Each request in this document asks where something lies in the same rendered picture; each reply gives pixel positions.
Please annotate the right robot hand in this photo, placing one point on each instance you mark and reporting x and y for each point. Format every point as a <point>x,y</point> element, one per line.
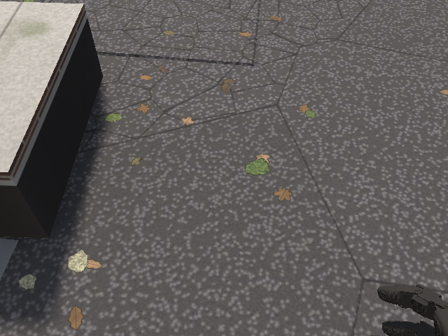
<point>421,300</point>

